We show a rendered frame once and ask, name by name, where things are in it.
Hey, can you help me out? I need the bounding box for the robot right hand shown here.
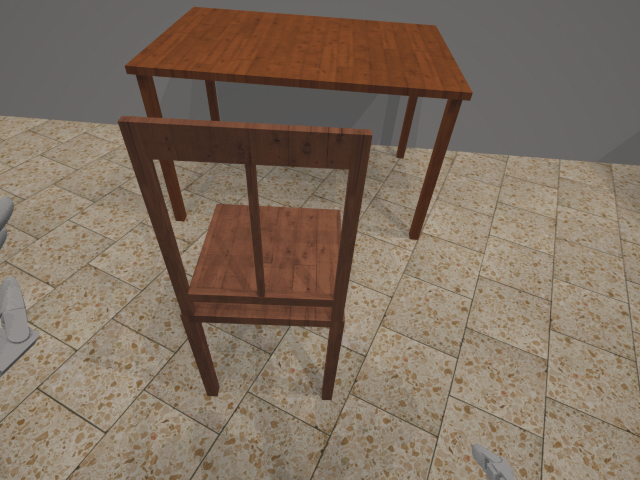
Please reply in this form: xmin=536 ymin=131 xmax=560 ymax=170
xmin=472 ymin=444 xmax=515 ymax=480

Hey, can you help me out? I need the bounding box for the table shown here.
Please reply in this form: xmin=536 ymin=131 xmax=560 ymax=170
xmin=125 ymin=7 xmax=473 ymax=240

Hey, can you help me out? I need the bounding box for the robot left hand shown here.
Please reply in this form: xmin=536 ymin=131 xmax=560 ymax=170
xmin=0 ymin=196 xmax=39 ymax=377

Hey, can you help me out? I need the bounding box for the chair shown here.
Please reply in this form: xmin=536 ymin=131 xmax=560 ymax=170
xmin=118 ymin=116 xmax=372 ymax=400

